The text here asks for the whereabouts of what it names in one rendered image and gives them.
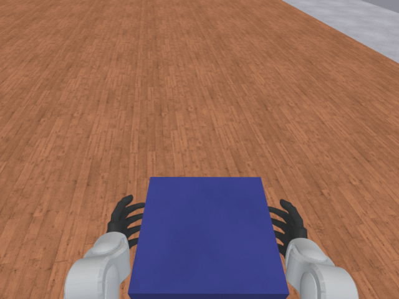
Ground right robot forearm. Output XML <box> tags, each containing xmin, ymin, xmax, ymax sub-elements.
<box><xmin>285</xmin><ymin>238</ymin><xmax>359</xmax><ymax>299</ymax></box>

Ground right robot hand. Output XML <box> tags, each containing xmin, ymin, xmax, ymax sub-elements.
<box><xmin>268</xmin><ymin>199</ymin><xmax>307</xmax><ymax>258</ymax></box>

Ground left robot forearm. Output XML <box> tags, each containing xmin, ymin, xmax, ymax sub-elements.
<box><xmin>64</xmin><ymin>232</ymin><xmax>131</xmax><ymax>299</ymax></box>

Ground carton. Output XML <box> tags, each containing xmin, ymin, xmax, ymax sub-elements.
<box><xmin>128</xmin><ymin>177</ymin><xmax>289</xmax><ymax>299</ymax></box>

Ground left robot hand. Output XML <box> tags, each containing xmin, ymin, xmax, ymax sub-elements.
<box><xmin>106</xmin><ymin>195</ymin><xmax>145</xmax><ymax>249</ymax></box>

